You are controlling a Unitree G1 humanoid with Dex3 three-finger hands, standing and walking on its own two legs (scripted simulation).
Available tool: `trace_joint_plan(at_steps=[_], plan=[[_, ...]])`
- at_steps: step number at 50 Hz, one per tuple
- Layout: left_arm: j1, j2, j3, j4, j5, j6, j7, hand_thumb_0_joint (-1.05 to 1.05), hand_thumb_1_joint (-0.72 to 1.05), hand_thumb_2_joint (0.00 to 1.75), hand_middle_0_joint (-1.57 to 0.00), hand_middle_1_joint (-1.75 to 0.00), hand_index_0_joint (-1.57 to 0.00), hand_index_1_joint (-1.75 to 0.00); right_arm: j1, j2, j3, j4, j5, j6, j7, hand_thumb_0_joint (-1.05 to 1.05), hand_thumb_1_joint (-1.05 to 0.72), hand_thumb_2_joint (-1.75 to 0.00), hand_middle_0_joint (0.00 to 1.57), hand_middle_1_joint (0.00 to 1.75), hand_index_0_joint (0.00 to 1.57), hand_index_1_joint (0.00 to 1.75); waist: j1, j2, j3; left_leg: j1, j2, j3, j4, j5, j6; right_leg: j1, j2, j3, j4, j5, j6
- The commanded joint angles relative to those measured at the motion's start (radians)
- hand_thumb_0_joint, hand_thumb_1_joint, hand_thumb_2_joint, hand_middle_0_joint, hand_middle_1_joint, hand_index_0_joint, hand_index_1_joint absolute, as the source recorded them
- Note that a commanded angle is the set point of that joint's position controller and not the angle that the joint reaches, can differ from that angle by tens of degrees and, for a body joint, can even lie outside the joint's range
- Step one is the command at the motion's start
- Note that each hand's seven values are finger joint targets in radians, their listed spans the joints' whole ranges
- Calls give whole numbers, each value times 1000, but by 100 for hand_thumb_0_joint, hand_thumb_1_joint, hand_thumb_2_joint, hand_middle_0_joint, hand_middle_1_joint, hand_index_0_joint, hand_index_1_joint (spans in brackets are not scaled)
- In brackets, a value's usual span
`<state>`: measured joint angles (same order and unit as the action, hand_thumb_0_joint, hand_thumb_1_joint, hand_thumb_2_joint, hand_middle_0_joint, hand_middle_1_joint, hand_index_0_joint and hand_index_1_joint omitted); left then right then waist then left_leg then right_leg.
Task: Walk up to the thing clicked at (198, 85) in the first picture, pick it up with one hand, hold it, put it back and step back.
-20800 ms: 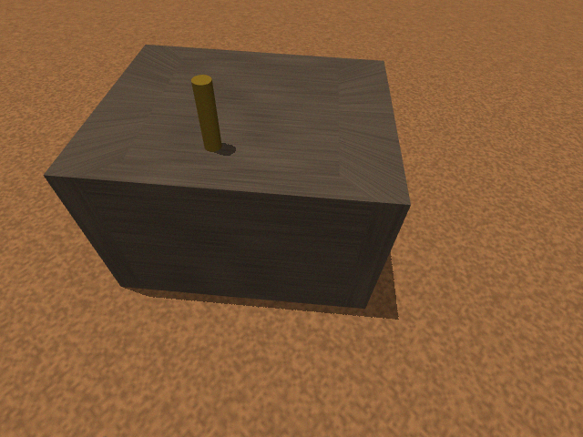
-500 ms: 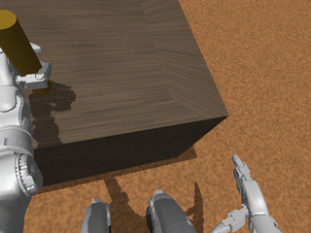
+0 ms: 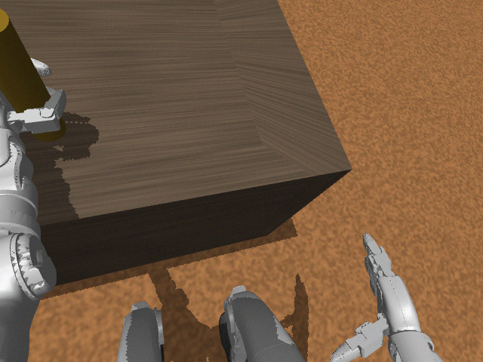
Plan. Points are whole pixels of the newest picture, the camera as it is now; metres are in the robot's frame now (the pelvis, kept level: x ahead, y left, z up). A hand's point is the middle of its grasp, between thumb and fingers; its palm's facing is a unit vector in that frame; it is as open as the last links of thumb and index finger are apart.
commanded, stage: lower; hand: left
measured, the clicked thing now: (23, 87) +0.53 +0.23 +0.06
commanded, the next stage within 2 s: loosen in 0.20 s
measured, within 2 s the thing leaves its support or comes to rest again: rests again in 0.06 s
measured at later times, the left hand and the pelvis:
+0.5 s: hand (44, 105) +0.53 +0.21 +0.02, palm faces +0.21 -0.98 +0.01, open 6.9 cm; pelvis +0.00 +0.00 -0.01, yaw +0 degrees
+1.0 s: hand (44, 104) +0.53 +0.21 +0.01, palm faces +0.21 -0.98 +0.01, open 15.6 cm; pelvis +0.00 +0.00 -0.01, yaw +0 degrees
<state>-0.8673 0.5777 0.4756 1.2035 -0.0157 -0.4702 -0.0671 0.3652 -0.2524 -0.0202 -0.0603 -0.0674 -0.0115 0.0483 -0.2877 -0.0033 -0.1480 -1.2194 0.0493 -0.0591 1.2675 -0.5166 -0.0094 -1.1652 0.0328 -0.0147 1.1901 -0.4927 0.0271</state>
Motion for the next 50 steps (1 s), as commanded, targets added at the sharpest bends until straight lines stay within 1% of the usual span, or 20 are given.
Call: trace_joint_plan(at_steps=[1, 5, 7, 9, 11, 14, 15, 16, 21, 25, 28, 30, 32, 34, 38, 41, 43, 45, 48, 50], plan=[[-404, 219, 0, -210, -7, -84, 5, 0, 48, 132, -136, -144, -136, -144, 37, -175, -113, -189, 4, -49, -15, 0, 53, -6, 5, 5, 5, 5, 0, 272, -555, 490, -4, -11, -139, 401, 8, 180, 22, -37, -104, 301, -58], [-398, 240, 6, -235, -5, -88, 2, 0, 46, 131, -136, -143, -137, -144, 57, -175, -114, -179, 3, -47, -14, 0, 53, -6, 5, 5, 5, 5, 4, 270, -584, 489, -10, -5, -116, 433, 13, 208, 19, -30, -93, 343, -54], [-388, 206, -1, -206, -12, -89, 1, 0, 48, 133, -135, -144, -136, -145, 44, -166, -99, -190, 1, -47, -9, 0, 53, -6, 5, 5, 5, 5, -3, 272, -562, 482, -5, -11, -118, 432, 10, 181, 20, -33, -90, 329, -56], [-414, 237, 9, -256, -12, -97, 7, 0, 46, 132, -136, -144, -137, -144, 52, -170, -103, -196, 1, -50, -9, 0, 53, -6, 5, 5, 5, 5, 2, 285, -586, 493, -10, -5, -110, 422, 14, 193, 18, -28, -92, 329, -53], [-399, 237, 7, -235, -4, -101, 8, 0, 45, 133, -136, -145, -136, -145, 53, -170, -110, -192, 2, -45, -11, 0, 53, -6, 5, 5, 5, 5, -4, 264, -591, 443, -16, 4, -100, 415, 21, 228, 14, -20, -85, 357, -49], [-338, 189, -8, -122, -1, -90, 8, 0, 40, 133, -136, -145, -137, -146, 54, -167, -100, -189, 2, -44, -9, 0, 53, -6, 5, 5, 5, 5, -20, 234, -513, 401, -14, -1, -102, 362, 23, 179, 17, -21, -88, 310, -51], [-375, 225, 8, -204, -2, -101, 13, 0, 39, 132, -137, -145, -137, -146, 46, -166, -97, -190, 1, -46, -7, 0, 53, -6, 5, 5, 5, 5, -2, 248, -535, 411, -18, 0, -100, 363, 24, 185, 15, -18, -89, 310, -50], [-354, 205, 2, -147, -1, -97, 11, 0, 38, 125, -142, -143, -144, -143, 51, -172, -104, -199, -1, -42, -8, 0, 53, -5, 5, 5, 5, 5, -18, 249, -540, 411, -15, -1, -94, 370, 23, 176, 16, -21, -84, 313, -51], [-367, 213, 26, -167, -29, -101, 7, 0, 13, 85, -116, -111, -119, -108, 62, -175, -111, -229, 8, -44, -8, 0, 53, -4, 5, 5, 5, 5, -11, 203, -538, 368, -23, 5, -103, 294, 29, 218, 13, -13, -96, 279, -44], [-363, 194, -1, -157, -16, -100, 4, 0, -8, 60, -100, -91, -104, -88, 59, -173, -103, -229, 3, -44, -7, 0, 52, -4, 5, 5, 5, 5, -19, 230, -526, 385, -18, -2, -99, 314, 24, 174, 16, -20, -86, 277, -49], [-398, 228, 7, -201, -14, -103, 7, 0, -27, 48, -79, -72, -81, -70, 49, -174, -102, -235, 2, -41, -11, 0, 52, -5, 5, 5, 5, 5, -10, 253, -565, 403, -20, 0, -96, 329, 22, 196, 14, -16, -82, 293, -48], [-429, 278, 37, -249, -19, -109, 12, 0, -30, 40, -69, -61, -71, -60, 58, -176, -108, -225, 4, -41, -12, 0, 53, -5, 5, 5, 5, 5, 5, 261, -584, 397, -26, 8, -93, 314, 26, 220, 10, -8, -85, 290, -45], [-407, 228, 16, -214, -23, -106, 10, 0, -32, 39, -62, -56, -64, -55, 54, -164, -99, -214, 2, -40, -10, 0, 53, -5, 5, 5, 5, 5, -7, 267, -566, 395, -22, 5, -92, 326, 24, 204, 11, -12, -80, 290, -47], [-376, 228, 15, -168, -18, -101, 12, 0, -36, 34, -57, -49, -58, -49, 38, -175, -109, -226, 3, -44, -14, 0, 52, -5, 5, 5, 5, 5, -10, 242, -547, 377, -21, 3, -93, 306, 26, 206, 13, -13, -84, 279, -46], [-418, 247, 15, -240, -10, -108, 18, 0, -41, 27, -45, -39, -46, -38, 56, -170, -103, -220, -1, -35, -12, 0, 53, -5, 5, 5, 5, 5, 2, 286, -572, 419, -20, 0, -105, 311, 17, 188, 14, -19, -81, 266, -51], [-359, 204, 3, -169, -15, -97, 16, 0, -47, 20, -36, -29, -36, -29, 50, -175, -109, -227, 1, -33, -10, 0, 52, -5, 5, 5, 5, 5, -3, 259, -547, 425, -13, -7, -106, 345, 12, 177, 20, -28, -76, 282, -53], [-402, 242, 20, -249, -18, -103, 20, 0, -51, 14, -28, -21, -29, -21, 70, -179, -111, -221, 0, -31, -11, 0, 53, -5, 5, 5, 5, 5, 0, 278, -576, 444, -14, -6, -101, 375, 13, 188, 19, -26, -75, 308, -53], [-379, 210, 6, -223, -19, -99, 17, 0, -54, 9, -23, -16, -23, -16, 68, -170, -110, -226, 3, -31, -10, 0, 52, -5, 5, 5, 5, 5, -6, 261, -569, 424, -19, 0, -92, 368, 20, 200, 16, -19, -78, 317, -48], [-351, 216, 20, -199, -17, -97, 24, 0, -56, 8, -11, -11, -12, -10, 49, -193, -132, -247, 5, -33, -12, 0, 53, -5, 5, 5, 5, 5, -6, 227, -558, 395, -20, 4, -95, 358, 25, 224, 16, -15, -81, 327, -46], [-391, 297, 49, -288, -11, -106, 27, 0, -55, 7, -7, -8, -8, -7, 59, -225, -162, -262, 7, -28, -17, 0, 53, -5, 5, 5, 5, 5, 9, 259, -623, 454, -18, 3, -98, 405, 19, 244, 16, -14, -80, 352, -48]])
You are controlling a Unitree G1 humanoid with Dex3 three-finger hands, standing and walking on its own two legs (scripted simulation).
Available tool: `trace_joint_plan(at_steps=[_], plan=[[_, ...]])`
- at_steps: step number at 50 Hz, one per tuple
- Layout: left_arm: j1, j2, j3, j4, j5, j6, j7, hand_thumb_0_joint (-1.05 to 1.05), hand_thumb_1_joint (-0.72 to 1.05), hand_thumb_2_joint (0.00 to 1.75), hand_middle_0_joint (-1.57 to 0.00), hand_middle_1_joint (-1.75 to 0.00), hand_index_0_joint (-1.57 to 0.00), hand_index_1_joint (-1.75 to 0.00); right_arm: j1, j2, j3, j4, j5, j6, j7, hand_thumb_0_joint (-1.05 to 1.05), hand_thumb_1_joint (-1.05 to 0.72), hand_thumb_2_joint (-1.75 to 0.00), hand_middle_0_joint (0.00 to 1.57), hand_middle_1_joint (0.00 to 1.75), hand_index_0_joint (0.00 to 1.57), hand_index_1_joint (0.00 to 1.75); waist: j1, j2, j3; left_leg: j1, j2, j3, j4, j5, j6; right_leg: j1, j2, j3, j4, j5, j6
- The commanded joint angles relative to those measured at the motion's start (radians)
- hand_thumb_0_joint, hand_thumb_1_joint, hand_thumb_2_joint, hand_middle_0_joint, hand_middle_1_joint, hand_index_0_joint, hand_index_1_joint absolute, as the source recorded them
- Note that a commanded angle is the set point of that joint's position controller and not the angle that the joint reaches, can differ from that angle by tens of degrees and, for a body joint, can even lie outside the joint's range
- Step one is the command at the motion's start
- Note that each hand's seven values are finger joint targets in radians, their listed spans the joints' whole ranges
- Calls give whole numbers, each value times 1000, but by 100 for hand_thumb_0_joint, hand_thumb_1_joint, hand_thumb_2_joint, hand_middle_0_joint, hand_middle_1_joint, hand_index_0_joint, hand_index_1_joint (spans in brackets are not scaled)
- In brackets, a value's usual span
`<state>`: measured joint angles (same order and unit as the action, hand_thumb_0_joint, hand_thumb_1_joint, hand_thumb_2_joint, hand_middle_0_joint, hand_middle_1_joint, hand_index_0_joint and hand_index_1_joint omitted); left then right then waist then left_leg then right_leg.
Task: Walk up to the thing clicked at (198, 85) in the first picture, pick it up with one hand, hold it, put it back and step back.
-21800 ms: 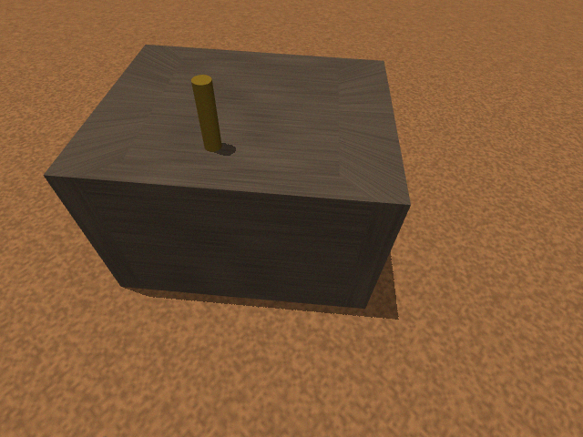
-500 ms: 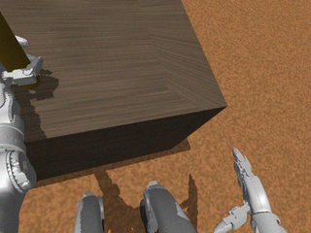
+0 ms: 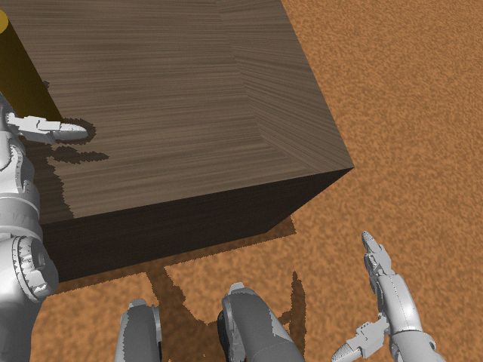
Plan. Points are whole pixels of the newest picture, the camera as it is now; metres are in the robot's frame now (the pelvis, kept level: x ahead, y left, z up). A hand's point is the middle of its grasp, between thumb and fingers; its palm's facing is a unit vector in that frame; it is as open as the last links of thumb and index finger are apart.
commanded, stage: withdraw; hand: left
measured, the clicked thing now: (23, 87) +0.52 +0.22 +0.05
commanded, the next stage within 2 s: rise in 0.30 s
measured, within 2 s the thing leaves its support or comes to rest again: neither
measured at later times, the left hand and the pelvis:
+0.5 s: hand out of the picture +0.50 +0.30 +0.16, palm faces +0.27 -0.95 -0.16, open 17.7 cm; pelvis +0.02 +0.01 +0.05, yaw +1 degrees
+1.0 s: hand out of the picture +0.40 +0.37 +0.13, palm faces +0.43 -0.82 -0.38, open 17.0 cm; pelvis +0.03 +0.01 +0.09, yaw +1 degrees
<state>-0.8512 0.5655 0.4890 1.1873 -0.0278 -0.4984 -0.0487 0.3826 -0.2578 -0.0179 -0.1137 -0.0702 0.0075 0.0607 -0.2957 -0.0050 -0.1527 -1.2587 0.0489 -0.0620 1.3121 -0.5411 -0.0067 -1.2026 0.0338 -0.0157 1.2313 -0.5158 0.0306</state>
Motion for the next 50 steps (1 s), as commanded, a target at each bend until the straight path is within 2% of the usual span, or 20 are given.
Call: trace_joint_plan(at_steps=[1, 5, 8, 10, 12, 13, 16, 18, 21, 22, 24, 25, 28, 32, 33, 35, 37, 42, 46, 50], plan=[[-410, 303, 28, -261, 2, -75, 3, 0, -55, 6, -7, -7, -7, -7, 45, -207, -152, -203, 9, -41, -29, 0, 53, -5, 5, 5, 5, 5, 23, 284, -612, 522, -14, 0, -151, 446, 8, 263, 18, -18, -121, 363, -56], [-439, 367, 67, -355, -14, -56, -16, 0, -55, 6, -6, -7, -7, -6, 80, -195, -149, -178, 14, -25, -32, 0, 52, -6, 5, 5, 5, 5, 55, 327, -657, 597, -15, 6, -174, 524, 1, 331, 15, -15, -137, 416, -56], [-484, 405, 59, -440, -7, -17, -31, 0, -56, 5, -6, -6, -7, -5, 70, -173, -122, -179, 18, -14, -36, 0, 51, -6, 5, 5, 5, 5, 75, 373, -694, 676, -17, 11, -198, 573, -3, 377, 12, -10, -162, 443, -54], [-450, 372, 30, -399, -6, 30, -42, 0, -59, 3, -6, -5, -7, -5, 61, -164, -115, -135, 22, -5, -40, 0, 50, -6, 5, 5, 5, 5, 83, 362, -620, 672, -17, 14, -225, 552, -4, 374, 12, -10, -184, 424, -54], [-391, 404, 57, -338, -6, 80, -46, 0, -61, 1, -7, -3, -7, -3, 30, -195, -138, -108, 27, 2, -50, 0, 50, -6, 5, 5, 5, 5, 99, 328, -553, 660, -15, 16, -255, 513, -2, 368, 14, -8, -217, 388, -53], [-389, 356, 22, -320, -11, 104, -54, 0, -61, 0, -7, -3, -7, -2, 27, -184, -131, -100, 30, 3, -51, 0, 51, -6, 5, 5, 5, 5, 87, 315, -534, 650, -13, 19, -265, 501, 2, 385, 13, -6, -234, 393, -52], [-340, 318, 13, -254, -41, 160, -86, 0, -61, 0, -6, -2, -8, -1, 17, -145, -92, -22, 45, 4, -52, 0, 52, -5, 5, 5, 5, 5, 114, 252, -424, 615, -12, 19, -313, 445, 5, 397, 16, -18, -272, 354, -52], [-300, 297, -4, -231, -47, 187, -109, 0, -61, 0, -5, -2, -7, -1, -4, -161, -103, -27, 53, -5, -54, 0, 54, -5, 5, 5, 5, 5, 114, 200, -391, 622, -8, 17, -347, 417, 6, 408, 20, -27, -296, 333, -52], [-282, 251, -37, -222, -60, 209, -146, 0, -59, 7, -5, -5, -5, -6, 0, -128, -63, 10, 63, -15, -56, 0, 59, -5, 5, 5, 5, 5, 110, 117, -347, 584, -12, 27, -374, 378, 19, 455, 19, -27, -331, 343, -44], [-172, 381, -32, -108, 47, 270, -86, 0, -61, 6, -6, -7, -6, -7, 35, -207, -137, -37, 78, 5, -60, 0, 56, -5, 5, 5, 5, 5, 133, 105, -383, 648, -18, 38, -409, 410, 12, 503, 18, -31, -362, 372, -45], [-333, 384, -48, -295, 32, 297, -44, 0, -60, 5, -6, -7, -6, -7, 38, -185, -110, -16, 89, 31, -56, 0, 57, -5, 5, 5, 5, 5, 130, 133, -417, 703, -20, 43, -425, 442, 7, 517, 18, -25, -379, 398, -42], [-370, 432, -29, -319, 38, 307, -34, 0, -60, 6, -5, -8, -5, -8, 31, -196, -118, -28, 93, 40, -57, 0, 58, -5, 5, 5, 5, 5, 140, 137, -444, 741, -16, 37, -442, 458, 2, 535, 17, -29, -384, 398, -43], [-339, 522, 1, -259, 71, 337, 18, 0, -60, 6, -6, -7, -6, -8, 31, -179, -113, 37, 110, 60, -59, 0, 56, -5, 5, 5, 5, 5, 167, 97, -363, 702, -26, 45, -472, 402, 16, 580, 11, -17, -419, 367, -39], [-367, 631, 49, -240, 96, 346, 67, 0, -45, 7, -7, -5, -6, -5, -8, -173, -96, -8, 117, 71, -63, 0, 43, -9, 5, 5, 5, 5, 171, 107, -403, 716, -38, 67, -475, 434, 29, 670, -11, 14, -445, 432, -31], [-349, 600, 31, -206, 99, 348, 73, 0, -41, 8, -6, -5, -6, -6, -6, -137, -51, 2, 117, 73, -56, 0, 42, -9, 5, 5, 5, 5, 179, 138, -378, 713, -41, 68, -481, 441, 25, 662, -14, 17, -451, 429, -34], [-292, 577, 28, -137, 102, 358, 82, 0, -40, 7, -6, -4, -5, -5, 1, -126, -39, 57, 115, 71, -53, 0, 42, -9, 5, 5, 5, 5, 193, 173, -316, 738, -37, 67, -492, 461, 19, 621, -15, 11, -466, 411, -43], [-269, 548, 13, -146, 101, 367, 83, 0, -40, 7, -6, -3, -5, -4, -19, -155, -71, 40, 111, 64, -49, 0, 43, -9, 5, 5, 5, 5, 182, 208, -361, 801, -32, 68, -493, 488, 10, 611, -15, 9, -479, 419, -45], [-158, 423, -60, -249, 82, 397, 81, 0, -41, 7, -6, -4, -6, -4, 3, -128, -36, 81, 114, 48, -38, 0, 42, -9, 5, 5, 5, 5, 219, 279, -394, 919, -18, 62, -528, 549, -15, 608, -5, -14, -496, 407, -54], [93, 324, -94, -415, 52, 433, 85, 0, -44, 7, -7, -5, -6, -5, 35, -196, -102, 38, 125, 32, -51, 0, 42, -9, 5, 5, 5, 5, 224, 157, -377, 923, -10, 53, -544, 594, -12, 674, 3, -36, -505, 457, -51], [441, 218, -100, -741, 7, 458, 100, 0, -45, 6, -6, -4, -6, -5, 31, -191, -127, 33, 148, 23, -76, 0, 45, -8, 5, 5, 5, 5, 281, 91, -274, 873, -24, 59, -584, 533, -10, 724, -3, -49, -511, 429, -52]])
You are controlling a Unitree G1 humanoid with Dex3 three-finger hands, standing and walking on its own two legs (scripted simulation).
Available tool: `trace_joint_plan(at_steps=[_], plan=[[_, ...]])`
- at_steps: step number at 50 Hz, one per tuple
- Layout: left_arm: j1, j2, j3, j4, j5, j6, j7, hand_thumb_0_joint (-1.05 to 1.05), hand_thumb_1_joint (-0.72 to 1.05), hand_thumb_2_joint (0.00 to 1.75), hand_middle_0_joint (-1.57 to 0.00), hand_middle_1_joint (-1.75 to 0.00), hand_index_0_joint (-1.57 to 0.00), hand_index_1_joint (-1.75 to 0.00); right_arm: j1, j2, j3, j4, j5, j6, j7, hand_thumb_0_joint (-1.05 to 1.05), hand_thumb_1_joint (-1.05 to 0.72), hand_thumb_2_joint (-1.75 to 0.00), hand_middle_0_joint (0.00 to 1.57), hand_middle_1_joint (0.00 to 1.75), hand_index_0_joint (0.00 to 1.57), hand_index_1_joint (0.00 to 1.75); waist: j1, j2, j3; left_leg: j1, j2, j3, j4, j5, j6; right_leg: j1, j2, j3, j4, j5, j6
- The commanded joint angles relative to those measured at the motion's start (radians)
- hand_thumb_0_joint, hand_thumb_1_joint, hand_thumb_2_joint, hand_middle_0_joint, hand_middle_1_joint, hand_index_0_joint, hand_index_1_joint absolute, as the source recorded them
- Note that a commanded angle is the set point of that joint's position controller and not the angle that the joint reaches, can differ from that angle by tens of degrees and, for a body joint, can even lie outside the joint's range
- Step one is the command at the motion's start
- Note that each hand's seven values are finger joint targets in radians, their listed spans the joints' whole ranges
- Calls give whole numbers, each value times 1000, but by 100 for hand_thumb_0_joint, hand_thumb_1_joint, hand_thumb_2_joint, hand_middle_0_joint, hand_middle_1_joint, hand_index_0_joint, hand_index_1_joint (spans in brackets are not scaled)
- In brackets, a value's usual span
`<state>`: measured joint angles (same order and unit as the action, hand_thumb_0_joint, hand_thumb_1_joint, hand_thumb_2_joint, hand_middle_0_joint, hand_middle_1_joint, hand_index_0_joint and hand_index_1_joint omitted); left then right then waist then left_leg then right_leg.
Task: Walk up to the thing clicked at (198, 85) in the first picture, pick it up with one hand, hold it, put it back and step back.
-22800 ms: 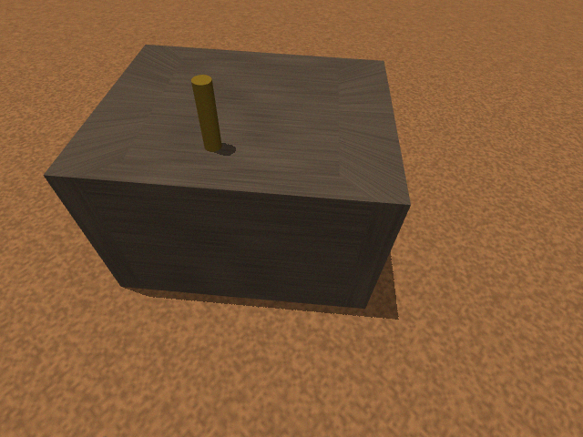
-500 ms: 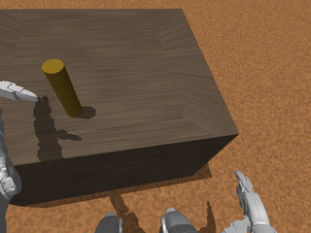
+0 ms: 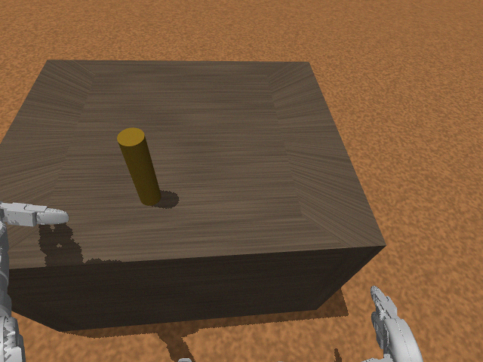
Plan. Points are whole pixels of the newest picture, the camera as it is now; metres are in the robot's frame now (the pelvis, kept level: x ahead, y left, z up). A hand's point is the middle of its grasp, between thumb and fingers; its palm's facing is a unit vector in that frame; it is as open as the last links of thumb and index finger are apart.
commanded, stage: sink last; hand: left
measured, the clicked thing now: (142, 170) +0.50 +0.20 -0.03
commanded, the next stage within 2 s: home in 0.72 s
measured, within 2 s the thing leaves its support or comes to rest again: neither
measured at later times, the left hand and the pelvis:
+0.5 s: hand (75, 342) +0.16 +0.21 +0.03, palm faces +0.26 -0.91 -0.32, open 17.2 cm; pelvis +0.00 -0.01 -0.01, yaw +2 degrees
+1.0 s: hand out of the picture +0.13 +0.25 +0.01, palm faces +0.36 -0.85 -0.39, open 17.3 cm; pelvis -0.04 -0.03 -0.01, yaw +2 degrees
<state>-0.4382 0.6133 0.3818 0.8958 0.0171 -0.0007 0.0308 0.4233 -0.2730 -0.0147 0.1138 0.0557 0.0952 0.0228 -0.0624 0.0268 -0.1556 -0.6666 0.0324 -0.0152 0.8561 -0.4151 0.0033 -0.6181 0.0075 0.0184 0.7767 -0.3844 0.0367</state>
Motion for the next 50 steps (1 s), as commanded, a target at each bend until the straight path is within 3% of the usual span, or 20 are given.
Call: trace_joint_plan(at_steps=[1, 3, 5, 7, 10, 12, 14, 15, 16, 18, 22, 26, 32, 37, 41, 43, 45, 47, 49, 50], plan=[[128, 131, 3, -560, -50, -35, 25, 0, -44, 6, -6, -4, -5, -5, -9, -154, -123, -193, 27, -65, -42, 0, 45, -8, 5, 5, 5, 5, 60, 46, -239, 261, -10, 16, -139, 394, -19, 154, 22, -84, -58, 292, -59], [284, 110, 13, -741, -67, -23, 40, 0, -45, 6, -6, -4, -5, -4, -6, -161, -152, -190, 37, -65, -54, 0, 46, -8, 5, 5, 5, 5, 61, 41, -168, 239, -15, 22, -156, 343, -16, 155, 19, -82, -67, 263, -57], [358, 106, 37, -936, -78, -19, 54, 0, -46, 6, -5, -4, -5, -5, 5, -128, -140, -155, 41, -59, -58, 0, 45, -8, 5, 5, 5, 5, 77, 86, -122, 222, -21, 29, -165, 302, -19, 163, 12, -76, -72, 227, -59], [457, 92, 54, -1022, -84, -14, 67, 0, -47, 5, -6, -4, -5, -5, 16, -122, -151, -134, 36, -58, -65, 0, 45, -8, 5, 5, 5, 5, 67, 92, -111, 223, -19, 35, -163, 296, -18, 168, 12, -67, -69, 229, -54], [569, -12, 1, -1156, -97, -13, 74, 0, -45, 6, -6, -4, -5, -5, 18, -117, -172, -130, 28, -63, -81, 0, 44, -8, 5, 5, 5, 5, 57, 143, -108, 242, -11, 34, -156, 322, -24, 155, 9, -60, -49, 243, -57], [648, -72, -43, -1209, -99, -8, 70, 0, -44, 6, -6, -4, -5, -4, 29, -89, -148, -82, 21, -69, -86, 0, 43, -8, 6, 5, 5, 5, 65, 181, -91, 243, -10, 33, -147, 346, -26, 134, 8, -59, -32, 248, -60], [707, -143, -117, -1310, -101, -6, 65, 0, -48, 5, -6, -5, -6, -5, -3, -93, -148, -127, 14, -90, -97, 0, 44, -8, 6, 5, 5, 5, 52, 159, -101, 247, -10, 31, -134, 332, -22, 134, 8, -63, -25, 251, -54], [742, -185, -157, -1314, -94, -3, 62, 0, -49, 4, -6, -4, -6, -5, -9, -70, -119, -130, 9, -98, -95, 0, 44, -8, 6, 5, 5, 5, 52, 128, -106, 246, -6, 23, -129, 336, -20, 134, 11, -68, -14, 252, -55], [799, -189, -164, -1332, -97, 0, 60, 0, -51, 4, -7, -5, -7, -5, -20, -98, -147, -152, 10, -107, -103, 0, 45, -7, 6, 5, 5, 5, 48, 98, -96, 240, -11, 28, -124, 300, -13, 135, 9, -69, -25, 233, -48], [920, -181, -143, -1300, -93, 11, 61, 0, -54, 3, -7, -5, -7, -5, -5, -140, -197, -111, 3, -111, -117, 0, 46, -7, 6, 5, 5, 5, 56, 18, -71, 219, -16, 26, -116, 266, -1, 126, 8, -71, -29, 215, -42], [1032, -174, -101, -1349, -98, 27, 49, 0, -50, 3, -6, -6, -6, -5, 23, -129, -218, -124, 0, -112, -119, 0, 49, -6, 6, 5, 5, 5, 73, -58, -51, 180, -28, 32, -106, 212, 10, 112, 0, -74, -46, 170, -30], [949, -159, -82, -1335, -94, 17, 44, 0, -48, 3, -5, -5, -6, -5, 20, -62, -154, -139, -2, -117, -122, 0, 48, -6, 6, 5, 5, 5, 67, -97, 22, 134, -39, 46, -102, 114, 20, 78, -16, -52, -76, 85, -15], [954, -145, -37, -1264, -92, 7, 35, 0, -48, 4, -4, -5, -4, -5, 17, -89, -188, -138, -13, -135, -132, 0, 52, -5, 6, 5, 5, 5, 79, -62, 49, 112, -52, 58, -90, 60, 16, 56, -38, -8, -97, 1, -17], [947, -131, -9, -1218, -93, -7, 34, 0, -51, 4, -5, -5, -5, -5, 24, -65, -149, -160, -10, -147, -118, 0, 50, -6, 6, 5, 5, 5, 91, -63, 55, 93, -52, 53, -100, 10, 16, 49, -35, -10, -96, -73, -21], [880, -85, 34, -1194, -94, -23, 41, 0, -55, 4, -7, -6, -7, -6, 2, -85, -174, -137, -10, -150, -122, 0, 47, -6, 6, 5, 5, 5, 94, -33, 51, 78, -51, 50, -101, -20, 13, 36, -37, -2, -88, -108, -26], [841, -79, 36, -1232, -97, -34, 46, 0, -54, 6, -5, -6, -5, -6, -19, -64, -143, -153, -10, -161, -121, 0, 31, -22, 12, 16, 12, 16, 99, 0, 47, 71, -51, 48, -105, -52, 11, 40, -39, 10, -93, -154, -29], [943, -150, -17, -1111, -92, -31, 47, 0, -54, 6, -5, -6, -5, -6, -12, -56, -119, -164, -14, -168, -125, 0, 15, -38, 13, 18, 13, 18, 96, -47, 44, 76, -46, 44, -102, -17, 15, 49, -30, -11, -77, -101, -28], [934, -206, -88, -1119, -87, -41, 44, 0, -51, 8, -5, -6, -5, -6, -39, 6, -30, -173, -15, -173, -116, 0, -1, -48, 13, 18, 13, 18, 107, -46, 60, 49, -47, 43, -109, -48, 17, 43, -27, -24, -65, -117, -31], [906, -235, -139, -1130, -78, -58, 43, 0, -50, 9, -6, -7, -6, -6, -79, 38, 17, -188, -19, -172, -115, 0, -17, -50, 13, 18, 13, 18, 115, -26, 33, 49, -47, 41, -114, -47, 16, 46, -22, -36, -47, -101, -34], [923, -242, -147, -1083, -74, -59, 43, 0, -44, 12, -6, -8, -6, -7, -72, 25, 10, -180, -23, -173, -116, 0, -25, -54, 14, 20, 14, 20, 108, -30, 24, 52, -41, 35, -114, -36, 16, 46, -15, -46, -29, -80, -34]])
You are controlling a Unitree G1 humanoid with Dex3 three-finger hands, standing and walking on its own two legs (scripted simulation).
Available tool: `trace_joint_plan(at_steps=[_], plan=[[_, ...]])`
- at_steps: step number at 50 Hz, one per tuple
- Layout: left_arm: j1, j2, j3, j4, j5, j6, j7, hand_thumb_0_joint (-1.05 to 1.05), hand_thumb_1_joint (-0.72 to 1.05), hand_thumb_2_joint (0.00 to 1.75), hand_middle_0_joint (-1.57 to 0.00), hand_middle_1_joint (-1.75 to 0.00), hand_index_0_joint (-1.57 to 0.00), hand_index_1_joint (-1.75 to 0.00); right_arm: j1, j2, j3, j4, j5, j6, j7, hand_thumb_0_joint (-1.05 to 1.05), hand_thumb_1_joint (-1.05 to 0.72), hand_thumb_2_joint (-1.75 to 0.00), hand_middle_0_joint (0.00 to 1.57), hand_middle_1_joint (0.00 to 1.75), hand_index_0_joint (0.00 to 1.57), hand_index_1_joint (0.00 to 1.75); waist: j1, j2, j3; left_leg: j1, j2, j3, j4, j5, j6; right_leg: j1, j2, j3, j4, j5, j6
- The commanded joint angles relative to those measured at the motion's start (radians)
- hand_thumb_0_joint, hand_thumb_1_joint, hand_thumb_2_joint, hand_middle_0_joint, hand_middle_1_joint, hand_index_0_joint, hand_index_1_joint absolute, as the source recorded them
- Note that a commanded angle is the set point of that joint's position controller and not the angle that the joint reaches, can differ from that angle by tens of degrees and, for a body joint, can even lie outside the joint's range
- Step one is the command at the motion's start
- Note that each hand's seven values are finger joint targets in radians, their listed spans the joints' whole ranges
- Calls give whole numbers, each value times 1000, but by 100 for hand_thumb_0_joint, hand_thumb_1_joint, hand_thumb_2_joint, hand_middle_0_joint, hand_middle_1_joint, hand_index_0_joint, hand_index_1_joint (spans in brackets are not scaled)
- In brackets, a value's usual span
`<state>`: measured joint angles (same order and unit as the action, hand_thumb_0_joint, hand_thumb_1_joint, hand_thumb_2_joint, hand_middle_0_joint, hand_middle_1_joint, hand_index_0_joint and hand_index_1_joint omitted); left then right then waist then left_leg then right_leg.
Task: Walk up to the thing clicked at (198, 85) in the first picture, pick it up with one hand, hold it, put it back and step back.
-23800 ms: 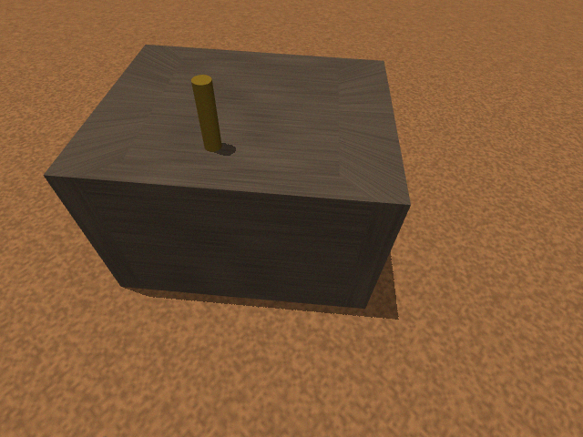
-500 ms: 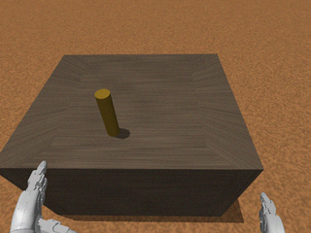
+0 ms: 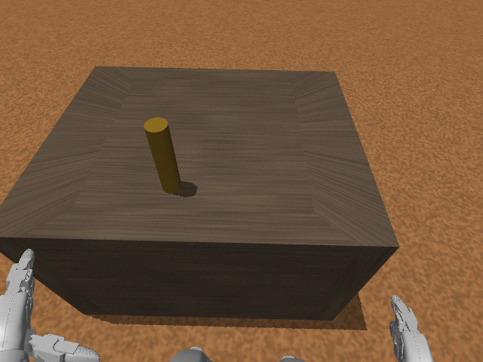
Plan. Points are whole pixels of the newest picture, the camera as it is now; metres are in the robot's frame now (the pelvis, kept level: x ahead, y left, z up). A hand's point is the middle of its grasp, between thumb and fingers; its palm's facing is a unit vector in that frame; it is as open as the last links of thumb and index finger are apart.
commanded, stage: home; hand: left
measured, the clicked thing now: (164, 158) +0.54 +0.21 -0.02
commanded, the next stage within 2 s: none
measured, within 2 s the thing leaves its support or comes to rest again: neither
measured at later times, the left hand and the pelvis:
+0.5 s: hand (136, 311) +0.20 +0.19 -0.05, palm faces +0.09 -0.97 -0.21, open 17.5 cm; pelvis +0.02 +0.01 -0.01, yaw -1 degrees
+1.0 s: hand (142, 307) +0.21 +0.18 -0.05, palm faces +0.09 -0.97 -0.22, open 17.5 cm; pelvis +0.04 +0.01 -0.01, yaw -1 degrees
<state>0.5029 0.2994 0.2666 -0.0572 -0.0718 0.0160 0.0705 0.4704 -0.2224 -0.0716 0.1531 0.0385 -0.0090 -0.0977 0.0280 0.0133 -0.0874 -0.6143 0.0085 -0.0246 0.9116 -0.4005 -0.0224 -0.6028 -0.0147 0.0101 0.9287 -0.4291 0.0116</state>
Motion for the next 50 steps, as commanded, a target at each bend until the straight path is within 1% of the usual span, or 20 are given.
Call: trace_joint_plan(at_steps=[1, 3, 4, 5, 8, 9, 10, 12, 14, 19, 21, 22, 30, 34, 36, 37, 41, 46, 48, 50], plan=[[-37, 66, -49, -144, 18, -79, 4, 0, -47, 11, -6, -7, -6, -7, -106, -29, 66, -217, -7, -70, 2, 0, -27, -54, 14, 19, 14, 19, 5, -4, -54, 8, -17, 47, -167, -38, 40, 27, 9, -36, -178, -17, -11], [-26, 90, -38, -107, 22, -74, 5, 0, -49, 10, -6, -7, -6, -7, -50, -105, -6, -201, -13, -65, -9, 0, -37, -60, 15, 21, 15, 21, -24, -19, -72, 29, -15, 49, -156, -22, 40, 10, 13, -37, -175, 4, -8], [-54, 73, -69, -147, 22, -73, 3, 0, -51, 8, -5, -6, -6, -6, -43, -91, 7, -210, -11, -66, -9, 0, -39, -61, 15, 21, 15, 21, -33, -16, -78, 35, -20, 54, -152, -29, 40, -1, 12, -33, -179, 0, -8], [-58, 83, -66, -136, 23, -68, 3, 0, -50, 9, -6, -7, -6, -7, -12, -121, -30, -185, -12, -63, -12, 0, -44, -64, 15, 22, 15, 22, -48, 3, -77, 40, -18, 52, -152, -44, 39, -16, 14, -36, -175, -9, -8], [-78, 33, -136, -119, 30, -49, 2, 0, -54, 7, -5, -6, -5, -6, -3, -126, -46, -159, -12, -62, -14, 0, -63, -75, 17, 26, 17, 26, -61, 4, -80, 49, -5, 33, -157, -43, 33, -45, 24, -50, -143, 2, -13], [-94, 42, -140, -154, 30, -46, 6, 0, -56, 5, -5, -5, -5, -5, -29, -149, -70, -165, -10, -65, -16, 0, -71, -82, 19, 28, 19, 28, -45, 25, -79, 45, 5, 15, -175, -51, 30, -37, 27, -58, -125, 8, -15], [-86, 13, -167, -98, 37, -36, 5, 0, -56, 5, -5, -5, -5, -5, -24, -98, -16, -168, -11, -65, -9, 0, -79, -85, 19, 28, 19, 28, -51, 22, -86, 47, 8, 12, -164, -22, 28, -46, 30, -60, -113, 35, -15], [-92, 18, -178, -110, 35, -30, 9, 0, -58, 4, -5, -5, -5, -5, -39, -95, -2, -201, -9, -63, -6, 0, -89, -90, 20, 30, 20, 30, -39, 18, -94, 37, 8, 9, -154, 21, 25, -24, 25, -61, -109, 60, -17], [-45, -2, -195, -54, 37, -25, 8, 0, -57, 5, -5, -5, -5, -5, -64, -24, 74, -235, -5, -54, 3, 0, -90, -90, 20, 30, 20, 30, -13, 23, -101, 14, -1, 24, -136, 49, 25, -8, 18, -53, -110, 67, -21], [-63, 31, -179, -122, 32, -28, 20, 0, -55, 5, -5, -5, -5, -5, -70, -51, 36, -258, -14, -28, 2, 0, -90, -90, 20, 30, 20, 30, 12, 82, -141, 17, -7, 38, -123, 92, 18, 22, 14, -43, -102, 99, -25], [10, 14, -190, -50, 33, -13, 20, 0, -57, 5, -5, -5, -5, -5, -56, -90, -3, -255, -17, -17, -4, 0, -90, -90, 20, 30, 20, 30, -2, 42, -126, 9, -5, 42, -111, 100, 21, 16, 17, -42, -109, 102, -22], [-25, 2, -211, -93, 32, -14, 19, 0, -56, 5, -5, -5, -5, -5, -63, -68, 23, -261, -16, -16, 0, 0, -90, -90, 20, 30, 20, 30, -4, 42, -123, 12, -4, 42, -113, 94, 21, 11, 19, -41, -109, 100, -22], [-43, -10, -223, -93, 37, -5, 10, 0, -56, 5, -5, -5, -5, -5, 12, -73, 5, -285, -9, 3, -1, 0, -90, -90, 20, 30, 20, 30, -45, -59, -155, 31, -4, 49, -67, 172, 32, 0, 19, -39, -102, 197, -7], [-99, 12, -204, -153, 36, -5, 13, 0, -55, 6, -5, -5, -5, -5, -8, -69, 19, -316, -6, 7, 0, 0, -90, -90, 20, 30, 20, 30, -31, -13, -158, 30, -5, 48, -81, 141, 28, -4, 16, -38, -100, 155, -12], [-35, 21, -181, -67, 40, 5, 14, 0, -57, 5, -5, -5, -5, -5, 33, -79, 0, -280, -6, 10, -3, 0, -90, -90, 20, 30, 20, 30, -38, -34, -129, 27, -5, 51, -75, 140, 30, -14, 16, -36, -101, 157, -8], [-77, 6, -208, -144, 36, 2, 12, 0, -56, 5, -5, -5, -5, -5, 18, -67, 21, -297, -7, 8, 0, 0, -90, -90, 20, 30, 20, 30, -31, 5, -153, 29, -8, 52, -73, 153, 28, -2, 13, -34, -96, 171, -13], [-30, 9, -203, -127, 36, 10, 15, 0, -55, 5, -5, -5, -5, -5, -2, -58, 31, -296, -9, 16, 1, 0, -90, -90, 20, 30, 20, 30, -12, 28, -159, 16, -10, 50, -66, 172, 24, 3, 11, -34, -87, 185, -17], [3, -3, -208, -100, 38, 16, 15, 0, -57, 5, -5, -5, -5, -5, -7, -85, 4, -326, -12, 23, 2, 0, -90, -90, 20, 30, 20, 30, -19, 9, -191, 32, -2, 43, -57, 234, 21, 17, 17, -42, -64, 235, -18], [-43, 13, -199, -156, 34, 10, 17, 0, -57, 4, -5, -5, -5, -5, -39, -68, 25, -364, -7, 23, 3, 0, -90, -90, 20, 30, 20, 30, -18, -24, -171, 13, -4, 43, -58, 191, 28, 16, 15, -38, -84, 207, -12], [-28, 14, -196, -115, 38, 7, 19, 0, -57, 4, -5, -5, -5, -5, 6, -74, 5, -331, -8, 31, -3, 0, -90, -90, 20, 30, 20, 30, -34, -39, -157, 12, -6, 50, -49, 175, 31, 2, 12, -33, -90, 202, -7]])
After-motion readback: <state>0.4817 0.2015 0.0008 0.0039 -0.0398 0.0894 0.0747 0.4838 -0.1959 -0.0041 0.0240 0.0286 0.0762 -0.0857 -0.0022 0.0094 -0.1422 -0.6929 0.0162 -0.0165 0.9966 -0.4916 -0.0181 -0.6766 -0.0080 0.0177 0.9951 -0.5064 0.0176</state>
